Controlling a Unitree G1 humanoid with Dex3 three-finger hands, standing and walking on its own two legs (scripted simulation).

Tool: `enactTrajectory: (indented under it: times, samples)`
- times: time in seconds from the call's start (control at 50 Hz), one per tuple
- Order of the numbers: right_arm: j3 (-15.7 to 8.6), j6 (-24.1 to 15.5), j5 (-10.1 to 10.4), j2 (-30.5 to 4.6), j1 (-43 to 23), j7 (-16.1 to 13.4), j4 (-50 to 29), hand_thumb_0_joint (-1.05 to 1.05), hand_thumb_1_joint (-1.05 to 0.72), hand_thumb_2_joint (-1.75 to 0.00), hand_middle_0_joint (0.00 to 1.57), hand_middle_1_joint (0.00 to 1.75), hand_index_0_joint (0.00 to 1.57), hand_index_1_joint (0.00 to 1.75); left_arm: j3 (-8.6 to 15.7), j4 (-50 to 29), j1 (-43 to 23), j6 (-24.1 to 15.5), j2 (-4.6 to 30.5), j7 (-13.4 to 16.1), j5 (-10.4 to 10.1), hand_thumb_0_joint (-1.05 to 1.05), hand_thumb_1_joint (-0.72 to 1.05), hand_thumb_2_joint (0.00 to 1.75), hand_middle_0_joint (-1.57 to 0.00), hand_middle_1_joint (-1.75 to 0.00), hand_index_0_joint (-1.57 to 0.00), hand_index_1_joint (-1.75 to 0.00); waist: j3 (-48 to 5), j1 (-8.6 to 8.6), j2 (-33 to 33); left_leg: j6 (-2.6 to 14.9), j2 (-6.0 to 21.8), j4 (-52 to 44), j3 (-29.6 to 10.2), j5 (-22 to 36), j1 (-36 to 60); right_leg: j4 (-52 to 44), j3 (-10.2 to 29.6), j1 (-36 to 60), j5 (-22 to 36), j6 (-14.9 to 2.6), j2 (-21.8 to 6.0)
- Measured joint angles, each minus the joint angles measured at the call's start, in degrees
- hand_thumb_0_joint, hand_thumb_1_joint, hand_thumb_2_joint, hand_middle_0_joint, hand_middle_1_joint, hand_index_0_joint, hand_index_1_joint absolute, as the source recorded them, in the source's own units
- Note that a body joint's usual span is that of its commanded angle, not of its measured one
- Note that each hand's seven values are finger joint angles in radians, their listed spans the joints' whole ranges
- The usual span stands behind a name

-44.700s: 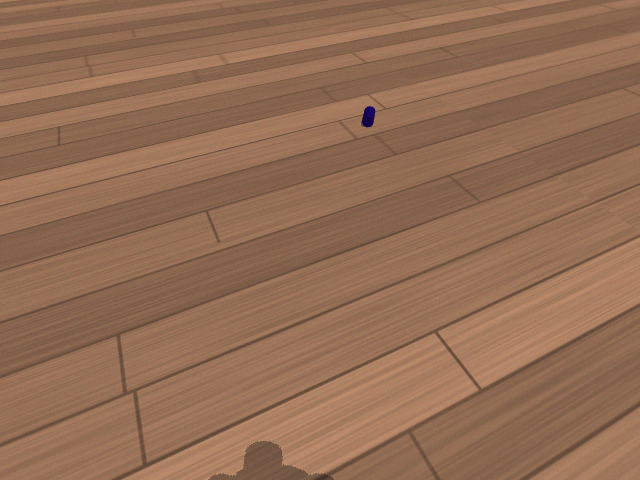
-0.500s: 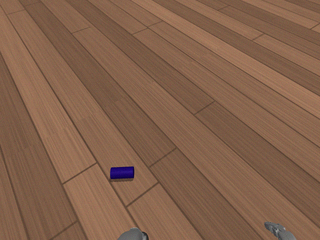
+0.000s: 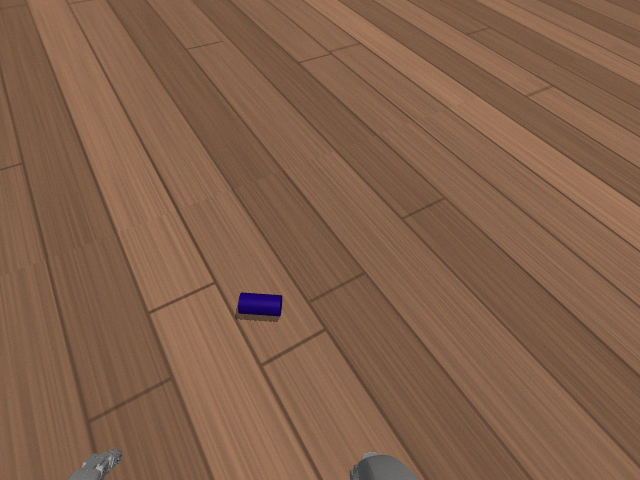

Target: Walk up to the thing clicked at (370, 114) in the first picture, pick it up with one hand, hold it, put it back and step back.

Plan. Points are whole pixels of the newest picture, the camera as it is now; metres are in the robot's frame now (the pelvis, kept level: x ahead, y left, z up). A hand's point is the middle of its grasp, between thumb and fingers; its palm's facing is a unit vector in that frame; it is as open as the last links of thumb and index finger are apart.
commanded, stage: step back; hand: left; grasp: from above
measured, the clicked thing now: (260, 304) +0.75 +0.17 -0.73
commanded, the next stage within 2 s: stand in 1.98 s
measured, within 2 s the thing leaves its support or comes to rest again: neither
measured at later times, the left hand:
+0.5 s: hand out of the picture -0.06 +0.25 -0.13, palm faces -0.05 -0.89 -0.44, open 7.4 cm
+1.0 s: hand out of the picture -0.25 +0.24 -0.16, palm faces -0.10 -0.92 -0.39, open 7.4 cm
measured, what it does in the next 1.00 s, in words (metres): walks backwards: right foot, then left foot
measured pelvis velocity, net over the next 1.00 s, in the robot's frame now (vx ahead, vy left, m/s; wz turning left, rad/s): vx -0.34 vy -0.02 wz -0.10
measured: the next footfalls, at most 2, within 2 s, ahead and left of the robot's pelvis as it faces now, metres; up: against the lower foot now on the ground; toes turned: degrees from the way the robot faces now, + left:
right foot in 0.26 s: -0.09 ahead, -0.15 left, +0.00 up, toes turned -3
left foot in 0.60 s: -0.18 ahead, +0.10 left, +0.00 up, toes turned -3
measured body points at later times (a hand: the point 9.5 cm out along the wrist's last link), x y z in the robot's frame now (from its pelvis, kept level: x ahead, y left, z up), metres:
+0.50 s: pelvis -0.16 -0.02 +0.00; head -0.11 -0.04 +0.44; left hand -0.06 +0.30 -0.10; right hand -0.08 -0.34 -0.13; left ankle -0.19 +0.13 -0.66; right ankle -0.13 -0.14 -0.73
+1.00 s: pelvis -0.34 -0.02 -0.01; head -0.30 -0.02 +0.44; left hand -0.25 +0.29 -0.13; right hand -0.23 -0.35 -0.11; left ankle -0.23 +0.10 -0.73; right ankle -0.38 -0.14 -0.73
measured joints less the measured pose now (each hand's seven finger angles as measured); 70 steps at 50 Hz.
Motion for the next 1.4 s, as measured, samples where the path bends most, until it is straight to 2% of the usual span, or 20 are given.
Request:
enactTrajectory:
  times: [0.1, 0.2, 0.24, 0.28, 0.32, 0.36, 0.44, 0.56, 0.64, 0.7, 0.78, 0.88, 0.94, 0.98, 1.02, 1.06, 1.14, 1.24, 1.3, 1.4]
  samples:
    - [0.2, -0.2, 0.2, 0.4, -2.5, -0.5, -1.7, 0.00, -0.90, -0.90, 0.20, 0.30, 0.21, 0.30, 0.5, 0.3, 2.7, -0.6, 0.7, -0.2, -0.3, 0.00, 0.90, 0.90, -0.20, -0.30, -0.20, -0.30, -1.5, 1.88, -0.2, -0.40, 1.7, -3.2, 1.2, 4.2, -2.4, 8.8, 2.5, 1.9, 0.4, 0.69, 2.2]
    - [-0.1, -0.4, 0.5, -0.5, -6.3, -0.8, -4.7, 0.00, -0.90, -0.90, 0.20, 0.30, 0.21, 0.30, 0.6, 1.3, 4.4, -1.3, 1.1, -0.1, 0.1, 0.00, 0.90, 0.90, -0.20, -0.30, -0.20, -0.30, 0.1, 3.19, 0.3, -0.95, 3.0, -0.7, 3.3, 5.8, -6.4, -6.9, 0.3, 9.4, 0.2, 2.03, -1.5]
    - [-0.2, 0.0, 0.7, -1.2, -7.6, -0.6, -5.5, 0.00, -0.90, -0.90, 0.20, 0.30, 0.21, 0.30, 0.4, 2.0, 5.0, -1.9, 1.1, -0.2, 0.3, 0.00, 0.90, 0.90, -0.20, -0.30, -0.20, -0.30, 0.4, 3.58, 0.9, -1.69, 3.7, 1.7, 4.1, 5.8, -8.6, -17.9, -1.2, 13.2, 4.8, 1.56, -2.9]
    - [-0.7, 0.8, 1.3, -2.6, -8.9, -0.6, -5.3, 0.00, -0.90, -0.90, 0.20, 0.30, 0.21, 0.30, 0.3, 3.6, 4.7, -2.4, -0.4, -0.3, 0.8, 0.00, 0.90, 0.90, -0.20, -0.30, -0.20, -0.30, 1.6, 2.83, 4.7, -2.06, 5.7, 4.4, 2.2, 5.9, -10.3, -21.9, -3.2, 14.8, 7.0, 0.74, -1.1]
    - [-1.2, 1.7, 1.6, -2.8, -8.1, -0.9, -4.5, 0.00, -0.90, -0.90, 0.20, 0.30, 0.21, 0.30, -0.3, 3.6, 5.7, -2.5, -1.3, -0.9, 1.4, 0.00, 0.90, 0.90, -0.20, -0.30, -0.20, -0.30, 0.7, 2.42, 5.7, -1.54, 3.1, 9.2, -1.2, -2.5, -12.5, -20.7, -4.1, 13.4, 7.6, 0.15, -1.2]
    - [-1.1, 2.3, 1.9, -2.4, -6.8, -1.0, -3.4, 0.00, -0.90, -0.90, 0.20, 0.30, 0.21, 0.30, -0.6, 3.2, 7.1, -2.4, -1.4, -1.1, 1.6, 0.00, 0.90, 0.90, -0.20, -0.30, -0.20, -0.30, -0.7, 4.06, 3.6, -1.53, -1.3, 19.0, -2.5, -8.7, -14.0, -20.1, -2.0, 11.6, 8.5, -0.20, -3.1]
    - [-1.0, 1.9, 2.4, -3.1, -3.4, -1.0, -2.4, 0.00, -0.90, -0.90, 0.20, 0.30, 0.21, 0.30, -0.4, 2.7, 7.3, -1.9, -1.8, -0.7, 1.7, 0.00, 0.90, 0.90, -0.21, -0.30, -0.21, -0.30, -2.7, 3.39, 3.0, -1.94, -5.8, 30.3, -5.0, -9.0, -13.5, -22.7, -2.0, 9.6, 12.0, 0.12, -5.2]
    - [-0.8, 1.5, 1.7, -3.0, -0.7, -1.5, -1.0, 0.00, -0.90, -0.90, 0.20, 0.30, 0.21, 0.30, -0.3, -1.4, 3.0, -2.2, -0.4, 0.4, 1.9, 0.00, 0.90, 0.90, -0.21, -0.30, -0.21, -0.30, -0.8, 1.95, 3.3, -2.64, -2.5, 14.5, -1.6, -11.1, -4.0, -21.5, -5.2, 4.8, 15.0, 0.93, -6.0]
    - [-0.7, 0.9, 0.5, 0.0, -1.2, -0.9, 0.0, 0.00, -0.90, -0.90, 0.20, 0.30, 0.21, 0.30, 0.1, -2.3, -0.8, -1.2, 2.1, 0.6, 0.8, 0.00, 0.90, 0.90, -0.20, -0.30, -0.20, -0.30, 2.5, 2.59, -2.3, -0.45, -3.8, 1.6, 2.6, -2.5, 1.0, -15.6, -3.1, 1.3, 14.0, 1.04, -8.4]
    - [0.2, 0.9, 0.1, 0.5, -0.7, 0.0, -0.3, 0.00, -0.90, -0.90, 0.20, 0.30, 0.21, 0.30, -0.2, -0.7, -0.4, -0.1, 1.3, 0.9, 0.4, 0.00, 0.90, 0.90, -0.20, -0.30, -0.20, -0.30, 1.4, 1.35, -0.9, 0.41, -1.5, 2.2, 1.3, -1.2, -0.7, -2.4, -0.6, -1.0, 0.7, 0.46, -2.3]
    - [0.5, 0.8, -0.3, 0.7, -1.2, -0.4, -1.0, 0.00, -0.90, -0.90, 0.20, 0.30, 0.21, 0.30, -0.3, 0.4, 1.5, 0.1, 1.0, 0.2, -0.2, 0.00, 0.90, 0.90, -0.20, -0.30, -0.20, -0.30, -1.3, 1.57, -0.3, 0.09, 0.9, -1.9, 1.4, 3.1, -2.1, 11.1, 2.5, -0.8, 0.3, 0.20, 2.2]
    - [-0.1, -0.1, 0.2, -0.1, -4.0, -0.4, -2.8, 0.00, -0.90, -0.90, 0.20, 0.30, 0.21, 0.30, -0.3, 1.8, 3.9, -1.3, 1.3, -0.3, 0.4, 0.00, 0.90, 0.90, -0.20, -0.30, -0.20, -0.30, -1.5, 2.57, -0.7, -0.20, 2.2, -3.0, 3.3, 6.5, -5.0, -0.6, 1.6, 7.5, 0.5, 1.85, -0.5]
    - [-0.3, -0.1, 0.0, -0.8, -5.7, 0.0, -3.6, 0.00, -0.90, -0.90, 0.20, 0.30, 0.21, 0.30, -0.7, 4.0, 5.6, -2.5, 1.3, -0.7, 0.6, 0.00, 0.90, 0.90, -0.20, -0.30, -0.20, -0.30, -2.0, 2.99, -0.5, -0.70, 3.2, -0.9, 5.2, 6.8, -7.2, -17.0, -0.9, 14.1, 0.7, 1.38, -3.1]
    - [-0.6, 0.3, 0.1, -2.0, -6.5, 0.2, -3.3, 0.00, -0.90, -0.90, 0.20, 0.30, 0.21, 0.30, -0.6, 6.4, 5.7, -3.3, 0.1, -0.7, 1.0, 0.00, 0.90, 0.90, -0.20, -0.30, -0.20, -0.30, -1.5, 2.53, 2.4, -1.11, 5.0, 1.9, 4.3, 6.4, -8.4, -24.1, -2.7, 17.2, 6.6, 0.52, -1.9]
    - [-1.1, 1.0, 0.3, -2.6, -5.2, 0.0, -2.1, 0.00, -0.90, -0.90, 0.20, 0.30, 0.21, 0.30, -0.7, 7.7, 6.8, -3.7, -1.2, -1.1, 1.7, 0.00, 0.90, 0.90, -0.20, -0.30, -0.20, -0.30, -2.8, 2.00, 4.7, -0.92, 4.4, 4.7, 1.0, 0.1, -9.6, -24.0, -4.0, 17.2, 7.7, -0.06, -0.9]
    - [-1.2, 1.6, 0.6, -2.2, -3.1, 0.1, -0.5, 0.00, -0.90, -0.90, 0.20, 0.30, 0.21, 0.30, -0.9, 8.2, 8.7, -3.6, -1.3, -1.4, 2.1, 0.00, 0.90, 0.90, -0.20, -0.30, -0.20, -0.30, -5.5, 3.65, 3.3, -1.55, 1.1, 10.4, -0.6, -5.2, -10.4, -22.8, -2.5, 15.6, 7.1, -1.13, -2.4]
    - [-1.5, 0.9, 1.2, -3.1, 0.6, 0.4, 2.1, 0.00, -0.90, -0.90, 0.20, 0.30, 0.21, 0.30, -0.6, 9.2, 9.5, -3.8, -1.8, -1.2, 2.2, 0.00, 0.90, 0.90, -0.21, -0.30, -0.21, -0.30, -7.4, 3.26, 3.6, -2.12, -1.7, 16.4, -3.6, -4.1, -8.8, -24.9, -2.9, 15.2, 9.3, -0.36, -4.2]
    - [-1.2, -0.2, 0.6, -2.9, 4.6, 0.9, 5.2, 0.00, -0.90, -0.90, 0.20, 0.30, 0.21, 0.30, -0.1, 7.6, 7.7, -4.8, -0.7, -1.9, 2.4, 0.00, 0.90, 0.90, -0.21, -0.30, -0.21, -0.30, -7.6, 2.56, 4.1, -2.64, 0.4, 4.1, -0.6, -7.5, -1.6, -24.7, -6.0, 13.9, 9.4, 0.32, -5.2]
    - [-1.4, -1.4, 0.2, -0.8, 4.8, 0.8, 6.7, 0.01, -0.90, -0.90, 0.20, 0.30, 0.21, 0.30, 0.1, 6.9, 6.4, -4.2, 1.1, -1.8, 1.9, 0.00, 0.90, 0.90, -0.21, -0.30, -0.21, -0.30, -5.6, 3.08, 0.1, -1.53, -1.8, -3.9, 2.1, 0.7, 2.5, -21.1, -4.8, 12.9, 7.7, 0.45, -8.0]
    - [-1.3, -3.5, -0.2, 0.6, 5.9, 1.1, 5.4, 0.01, -0.90, -0.90, 0.20, 0.30, 0.21, 0.30, -0.1, 8.6, 6.1, -3.2, 1.8, -2.0, 1.0, 0.00, 0.90, 0.90, -0.20, -0.30, -0.20, -0.30, -6.5, 1.11, -0.2, 0.07, -0.8, -5.5, 1.4, 0.7, 3.5, -8.2, -4.4, 7.3, 1.1, -1.08, -5.2]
